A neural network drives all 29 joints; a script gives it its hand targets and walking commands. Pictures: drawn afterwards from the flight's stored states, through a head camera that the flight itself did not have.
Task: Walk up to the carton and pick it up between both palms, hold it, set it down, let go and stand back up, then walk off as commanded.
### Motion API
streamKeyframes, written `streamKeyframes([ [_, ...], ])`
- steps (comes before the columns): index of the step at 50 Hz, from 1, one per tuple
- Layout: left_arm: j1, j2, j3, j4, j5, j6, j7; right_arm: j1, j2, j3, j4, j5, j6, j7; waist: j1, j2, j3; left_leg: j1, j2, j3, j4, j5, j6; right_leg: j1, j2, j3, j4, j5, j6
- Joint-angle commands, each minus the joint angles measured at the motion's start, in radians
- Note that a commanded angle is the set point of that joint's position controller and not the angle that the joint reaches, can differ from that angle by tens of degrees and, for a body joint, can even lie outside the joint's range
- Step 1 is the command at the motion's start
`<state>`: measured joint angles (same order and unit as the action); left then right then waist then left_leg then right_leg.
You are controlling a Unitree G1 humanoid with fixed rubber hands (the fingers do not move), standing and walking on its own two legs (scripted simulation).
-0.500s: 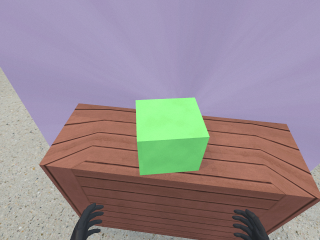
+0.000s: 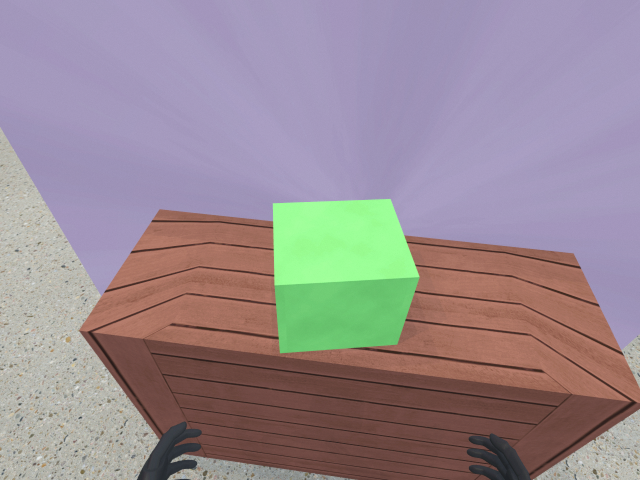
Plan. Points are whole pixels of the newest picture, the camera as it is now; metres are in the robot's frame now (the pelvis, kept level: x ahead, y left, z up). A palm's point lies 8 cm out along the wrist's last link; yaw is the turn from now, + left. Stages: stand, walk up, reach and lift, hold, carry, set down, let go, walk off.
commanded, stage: set down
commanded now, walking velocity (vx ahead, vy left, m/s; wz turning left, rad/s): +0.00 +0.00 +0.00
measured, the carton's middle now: (336, 275) +0.47 +0.01 -0.03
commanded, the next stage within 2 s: let go in 0.72 s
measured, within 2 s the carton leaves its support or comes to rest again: neither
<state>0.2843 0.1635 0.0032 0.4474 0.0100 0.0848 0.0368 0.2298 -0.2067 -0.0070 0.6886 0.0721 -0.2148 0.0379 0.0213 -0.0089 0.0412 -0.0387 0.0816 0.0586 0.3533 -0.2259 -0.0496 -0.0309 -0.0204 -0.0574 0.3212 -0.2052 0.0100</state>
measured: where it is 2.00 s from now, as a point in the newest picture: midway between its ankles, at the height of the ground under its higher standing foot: outside the picture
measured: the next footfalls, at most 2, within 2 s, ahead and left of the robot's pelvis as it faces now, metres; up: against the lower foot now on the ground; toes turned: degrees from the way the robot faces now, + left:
none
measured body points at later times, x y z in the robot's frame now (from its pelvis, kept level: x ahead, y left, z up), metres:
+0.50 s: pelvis -0.02 +0.01 +0.00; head -0.02 +0.02 +0.45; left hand +0.15 +0.23 -0.09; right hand +0.14 -0.21 -0.09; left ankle -0.02 +0.14 -0.75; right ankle -0.01 -0.13 -0.75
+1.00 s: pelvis +0.00 +0.00 +0.00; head -0.01 +0.00 +0.45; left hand +0.16 +0.23 -0.09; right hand +0.15 -0.23 -0.10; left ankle -0.02 +0.14 -0.75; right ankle -0.01 -0.13 -0.75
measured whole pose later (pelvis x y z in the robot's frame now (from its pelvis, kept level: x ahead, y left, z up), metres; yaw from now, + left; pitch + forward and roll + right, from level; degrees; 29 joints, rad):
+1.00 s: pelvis +0.00 +0.00 +0.00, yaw -1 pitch -6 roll +0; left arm 0.19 0.20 0.01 0.56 0.01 0.13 0.01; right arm 0.16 -0.19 -0.03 0.78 -0.03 -0.19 0.01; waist 0.01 0.00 0.09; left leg -0.04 0.07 0.08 0.40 -0.25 -0.04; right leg -0.06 -0.03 -0.04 0.41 -0.24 0.02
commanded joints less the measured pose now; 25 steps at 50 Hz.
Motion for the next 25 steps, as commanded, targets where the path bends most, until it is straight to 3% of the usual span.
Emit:
streamKeyframes([
  [1,-0.142,0.115,0.039,-0.038,0.009,0.003,-0.012,-0.112,-0.065,-0.027,-0.097,-0.065,0.005,-0.02,-0.012,-0.007,0.026,0.036,-0.111,0.031,-0.016,0.194,0.016,-0.138,0.032,0.027,-0.067,0.102,-0.025],
  [3,-0.178,0.129,0.034,-0.118,-0.005,-0.004,-0.002,-0.149,-0.069,-0.041,-0.156,-0.064,0.007,-0.02,-0.013,-0.001,-0.001,0.014,-0.108,0.022,-0.017,0.157,0.021,-0.133,0.032,0.028,-0.059,0.057,-0.025],
  [4,-0.182,0.129,0.036,-0.058,0.002,0.011,-0.013,-0.154,-0.053,-0.039,-0.136,-0.072,0.018,-0.025,-0.015,-0.025,0.016,0.016,-0.104,0.021,-0.021,0.097,0.025,-0.139,0.023,0.036,-0.068,0.012,-0.025],
  [6,-0.192,0.147,0.042,-0.183,-0.005,-0.003,0.01,-0.166,-0.072,-0.06,-0.194,-0.067,0.002,-0.024,0.001,0.028,-0.05,0.017,-0.107,0.028,-0.025,0.141,0.016,-0.111,0.035,0.017,-0.034,0.041,-0.029],
  [7,-0.201,0.144,0.035,-0.086,-0.008,0.013,-0.006,-0.167,-0.068,-0.071,-0.131,-0.094,0.021,-0.028,-0.023,-0.018,-0.012,-0.005,-0.11,0.033,-0.017,0.081,0.023,-0.146,0.028,0.033,-0.043,-0.022,-0.012],
  [8,-0.188,0.143,0.042,-0.084,-0.021,0.019,-0.002,-0.174,-0.05,-0.057,-0.151,-0.09,0.022,-0.026,-0.005,-0.017,-0.023,-0.02,-0.108,0.039,-0.03,0.073,0.022,-0.145,0.029,0.023,-0.046,-0.047,-0.023],
  [9,-0.181,0.141,0.053,-0.095,-0.015,0.018,0.006,-0.17,-0.056,-0.053,-0.144,-0.085,0.031,-0.025,-0.002,0.018,-0.031,-0.014,-0.103,0.045,-0.025,0.103,0.014,-0.13,0.022,0.025,-0.033,-0.006,-0.027],
  [10,-0.174,0.138,0.04,-0.118,-0.033,0.015,0.007,-0.151,-0.067,-0.072,-0.155,-0.088,0.024,-0.03,-0.026,0.002,-0.066,-0.013,-0.097,0.032,-0.011,0.117,0.017,-0.121,0.025,0.025,-0.028,0.017,-0.03],
  [11,-0.169,0.123,0.041,-0.025,-0.02,0.032,-0.002,-0.171,-0.079,-0.063,-0.093,-0.099,0.035,-0.027,-0.012,-0.006,-0.031,-0.011,-0.107,0.04,-0.018,0.099,0.015,-0.119,0.024,0.031,-0.031,-0.01,-0.022],
  [12,-0.159,0.154,0.043,-0.091,-0.02,0.019,-0.002,-0.137,-0.064,-0.054,-0.13,-0.087,0.031,-0.034,-0.01,0.021,-0.063,-0.007,-0.107,0.041,-0.007,0.136,0.011,-0.103,0.025,0.029,-0.025,0.031,-0.029],
  [14,-0.159,0.126,0.018,-0.12,-0.024,0.01,0.002,-0.14,-0.085,-0.08,-0.136,-0.089,0.021,-0.029,-0.022,0.006,-0.107,-0.003,-0.083,0.017,-0.003,0.161,0.01,-0.091,0.046,0.014,-0.003,0.053,-0.03],
  [15,-0.155,0.128,0.033,-0.081,-0.012,0.021,-0.002,-0.143,-0.073,-0.074,-0.109,-0.091,0.018,-0.028,-0.003,0.015,-0.084,-0.008,-0.097,0.031,-0.009,0.16,0.007,-0.092,0.039,0.012,-0.002,0.039,-0.027],
  [16,-0.155,0.13,0.031,-0.107,-0.009,0.017,0.006,-0.142,-0.06,-0.068,-0.1,-0.086,0.013,-0.024,-0.01,0.035,-0.078,0.01,-0.096,0.025,-0.003,0.206,0.004,-0.108,0.039,0.008,-0.011,0.086,-0.034],
  [17,-0.171,0.126,0.025,-0.118,-0.016,0.019,-0.001,-0.153,-0.061,-0.087,-0.11,-0.106,0.005,-0.025,-0.009,0.016,-0.078,-0.009,-0.091,0.021,-0.003,0.18,0.008,-0.107,0.043,0.008,-0.004,0.064,-0.031],
  [19,-0.17,0.108,0.019,-0.082,-0.007,0.026,0.001,-0.159,-0.067,-0.086,-0.052,-0.095,0.008,-0.023,-0.018,0.032,-0.075,0.001,-0.086,0.013,-0.009,0.17,0.0,-0.112,0.048,0.012,-0.009,0.027,-0.032],
  [20,-0.164,0.121,0.018,-0.121,-0.016,0.019,-0.001,-0.154,-0.076,-0.091,-0.117,-0.108,0.001,-0.025,-0.007,0.006,-0.094,-0.008,-0.088,0.027,-0.009,0.161,0.002,-0.093,0.05,0.006,-0.007,0.042,-0.028],
  [21,-0.15,0.121,0.019,-0.074,-0.022,0.023,-0.003,-0.169,-0.076,-0.064,-0.11,-0.091,-0.001,-0.027,-0.023,0.016,-0.08,0.018,-0.088,0.028,-0.007,0.202,-0.005,-0.109,0.052,0.003,-0.007,0.073,-0.035],
  [22,-0.168,0.126,0.021,-0.093,-0.021,0.027,-0.005,-0.174,-0.07,-0.077,-0.123,-0.093,-0.006,-0.025,0.002,-0.012,-0.06,-0.006,-0.088,0.021,-0.002,0.164,0.007,-0.109,0.055,0.009,-0.01,0.05,-0.035],
  [23,-0.187,0.123,0.021,-0.079,-0.021,0.028,-0.004,-0.178,-0.078,-0.084,-0.118,-0.108,-0.001,-0.028,-0.01,-0.02,-0.027,-0.015,-0.089,0.022,-0.015,0.14,0.007,-0.12,0.046,0.011,-0.014,0.042,-0.031],
  [24,-0.174,0.127,0.026,-0.051,-0.016,0.036,-0.01,-0.172,-0.082,-0.083,-0.118,-0.109,0.002,-0.027,-0.003,-0.019,-0.016,-0.032,-0.096,0.031,-0.012,0.143,0.016,-0.111,0.048,0.005,-0.013,0.033,-0.029],
  [25,-0.202,0.131,0.024,-0.073,-0.013,0.036,-0.006,-0.19,-0.072,-0.069,-0.085,-0.092,0.008,-0.026,-0.01,0.023,-0.009,-0.014,-0.084,0.015,-0.011,0.131,0.005,-0.115,0.045,0.01,-0.003,0.042,-0.037],
])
